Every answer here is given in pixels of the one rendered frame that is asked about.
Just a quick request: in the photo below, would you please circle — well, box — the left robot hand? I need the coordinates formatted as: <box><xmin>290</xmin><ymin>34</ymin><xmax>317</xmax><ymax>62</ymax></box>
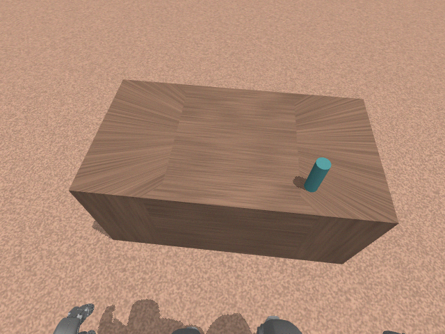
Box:
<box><xmin>53</xmin><ymin>303</ymin><xmax>96</xmax><ymax>334</ymax></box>

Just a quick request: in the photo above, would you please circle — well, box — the can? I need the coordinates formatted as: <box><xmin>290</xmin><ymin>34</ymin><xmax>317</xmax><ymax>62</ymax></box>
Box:
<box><xmin>304</xmin><ymin>157</ymin><xmax>332</xmax><ymax>192</ymax></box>

